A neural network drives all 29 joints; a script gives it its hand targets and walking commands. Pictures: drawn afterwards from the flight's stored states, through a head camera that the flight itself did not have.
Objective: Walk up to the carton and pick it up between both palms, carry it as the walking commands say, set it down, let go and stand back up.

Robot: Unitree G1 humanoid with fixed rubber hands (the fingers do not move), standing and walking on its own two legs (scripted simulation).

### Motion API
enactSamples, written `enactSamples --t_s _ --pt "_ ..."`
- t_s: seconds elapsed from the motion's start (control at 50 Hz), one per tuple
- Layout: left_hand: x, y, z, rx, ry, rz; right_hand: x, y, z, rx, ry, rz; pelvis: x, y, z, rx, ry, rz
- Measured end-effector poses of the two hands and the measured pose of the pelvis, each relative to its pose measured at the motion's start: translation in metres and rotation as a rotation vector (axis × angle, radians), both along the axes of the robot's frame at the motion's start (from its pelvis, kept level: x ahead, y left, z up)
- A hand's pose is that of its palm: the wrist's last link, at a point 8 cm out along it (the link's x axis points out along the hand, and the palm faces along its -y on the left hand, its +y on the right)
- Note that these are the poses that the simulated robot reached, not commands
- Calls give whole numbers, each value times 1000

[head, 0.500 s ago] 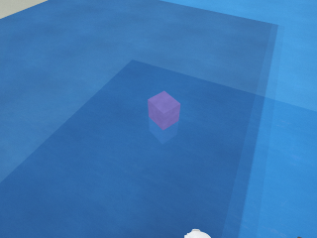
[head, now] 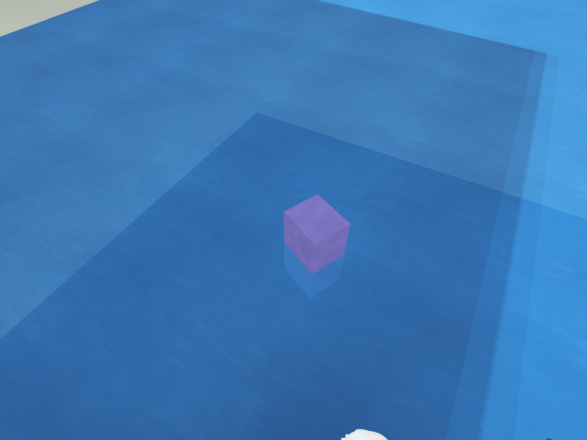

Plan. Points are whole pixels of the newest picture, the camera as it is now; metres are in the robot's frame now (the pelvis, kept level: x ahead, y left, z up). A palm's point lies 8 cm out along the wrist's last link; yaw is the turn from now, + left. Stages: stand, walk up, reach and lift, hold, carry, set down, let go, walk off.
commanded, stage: walk up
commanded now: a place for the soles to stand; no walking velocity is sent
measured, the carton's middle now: (315, 233) +0.98 -0.04 -0.63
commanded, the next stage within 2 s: none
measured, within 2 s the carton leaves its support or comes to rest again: neither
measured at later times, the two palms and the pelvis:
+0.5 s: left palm (75, 387) +0.22 +0.35 -0.09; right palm (538, 371) +0.27 -0.35 -0.08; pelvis +0.17 -0.01 -0.01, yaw +0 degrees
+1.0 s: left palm (123, 306) +0.36 +0.33 -0.10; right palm (501, 277) +0.44 -0.36 -0.09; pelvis +0.32 -0.03 -0.01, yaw +1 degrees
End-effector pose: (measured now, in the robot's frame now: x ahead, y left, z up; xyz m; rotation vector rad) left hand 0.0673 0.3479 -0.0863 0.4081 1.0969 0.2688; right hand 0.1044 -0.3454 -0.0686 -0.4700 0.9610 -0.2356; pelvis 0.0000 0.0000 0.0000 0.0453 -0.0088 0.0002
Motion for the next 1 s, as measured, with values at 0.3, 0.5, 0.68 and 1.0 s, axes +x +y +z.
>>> enactSamples --t_s 0.3,0.5,0.68,1.0 --pt "130 -25 15 20 -115 -35 75 -18 -22 44 91 -34 99 -22 -2 -69 -17 22" --pt "154 1 -5 18 10 40 168 -3 -12 7 7 12 167 -6 -9 -7 -3 6" --pt "276 -44 -1 -19 -71 -109 166 -48 -20 -27 84 -107 220 -26 -12 -34 -8 -28" --pt "290 -23 -10 14 28 76 340 -11 -19 24 6 45 318 -27 -10 -25 -8 25"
